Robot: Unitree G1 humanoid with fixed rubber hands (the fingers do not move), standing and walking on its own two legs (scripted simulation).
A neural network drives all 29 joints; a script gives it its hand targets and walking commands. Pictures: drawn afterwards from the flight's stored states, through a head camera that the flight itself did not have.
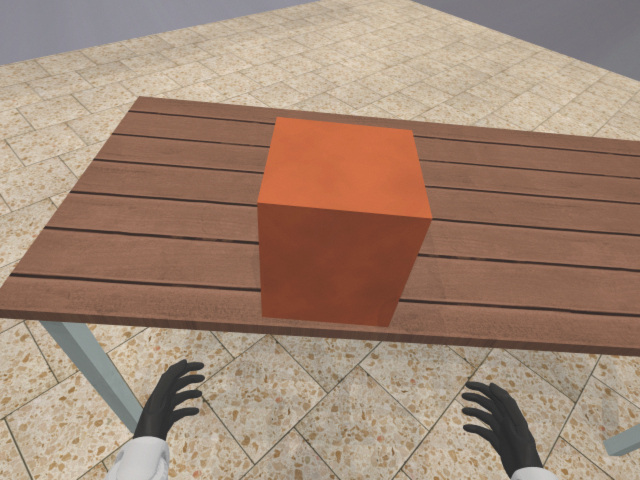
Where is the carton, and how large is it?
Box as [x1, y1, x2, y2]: [257, 117, 432, 326]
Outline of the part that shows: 277,117 257,201 262,316 387,326 432,218 411,130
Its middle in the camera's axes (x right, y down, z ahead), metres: +0.02 -0.02 +0.62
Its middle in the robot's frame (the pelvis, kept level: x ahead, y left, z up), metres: +0.47 +0.02 +0.04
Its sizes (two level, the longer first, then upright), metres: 0.210 0.200 0.250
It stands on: a table, 0.70 m high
